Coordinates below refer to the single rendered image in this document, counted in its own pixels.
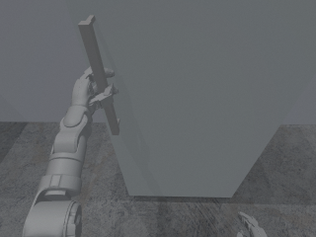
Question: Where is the right robot hand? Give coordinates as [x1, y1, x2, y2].
[237, 211, 268, 237]

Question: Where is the fridge door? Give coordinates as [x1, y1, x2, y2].
[65, 0, 316, 198]

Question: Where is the left robot forearm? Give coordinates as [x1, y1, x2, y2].
[22, 105, 93, 237]

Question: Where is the left robot upper arm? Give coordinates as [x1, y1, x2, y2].
[24, 200, 82, 237]

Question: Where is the left robot hand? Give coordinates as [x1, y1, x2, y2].
[71, 66, 119, 116]

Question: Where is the handle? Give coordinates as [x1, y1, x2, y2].
[78, 15, 120, 135]

